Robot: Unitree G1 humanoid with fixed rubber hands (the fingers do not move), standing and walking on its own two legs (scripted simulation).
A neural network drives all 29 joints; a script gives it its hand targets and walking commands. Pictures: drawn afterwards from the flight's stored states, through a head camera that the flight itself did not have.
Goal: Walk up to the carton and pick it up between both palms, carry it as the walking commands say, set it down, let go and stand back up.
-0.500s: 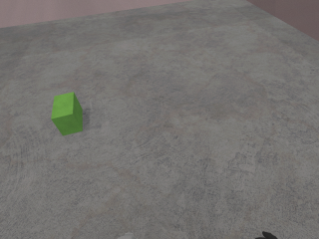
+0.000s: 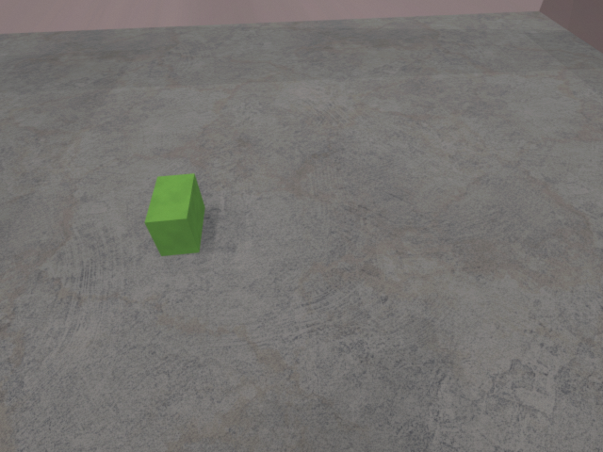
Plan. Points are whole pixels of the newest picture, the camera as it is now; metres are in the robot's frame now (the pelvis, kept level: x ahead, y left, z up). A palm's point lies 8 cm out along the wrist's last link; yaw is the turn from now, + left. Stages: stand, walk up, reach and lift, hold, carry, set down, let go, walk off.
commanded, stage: walk up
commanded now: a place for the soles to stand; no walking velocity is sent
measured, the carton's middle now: (178, 214) +1.22 +0.57 -0.65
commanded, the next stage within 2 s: none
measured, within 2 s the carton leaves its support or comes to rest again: neither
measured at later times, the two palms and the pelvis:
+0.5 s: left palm out of the picture +0.19 +0.44 -0.07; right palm (439, 391) +0.25 -0.20 -0.10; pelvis +0.14 +0.10 +0.00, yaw +6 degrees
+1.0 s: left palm out of the picture +0.23 +0.50 -0.07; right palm (365, 285) +0.43 -0.11 -0.09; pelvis +0.27 +0.16 +0.00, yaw +10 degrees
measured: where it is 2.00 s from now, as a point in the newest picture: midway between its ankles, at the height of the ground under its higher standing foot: (209, 375)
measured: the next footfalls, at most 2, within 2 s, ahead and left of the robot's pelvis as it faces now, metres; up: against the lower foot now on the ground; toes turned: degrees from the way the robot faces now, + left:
left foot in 0.32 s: +0.21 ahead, +0.22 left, +0.00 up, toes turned +6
right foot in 0.60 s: +0.30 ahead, -0.01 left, +0.00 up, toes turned -1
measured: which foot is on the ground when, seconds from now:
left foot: up 0.00-0.30, down 0.32-0.62, up 0.64-1.00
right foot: down 0.00-0.32, up 0.34-0.58, down 0.60-1.00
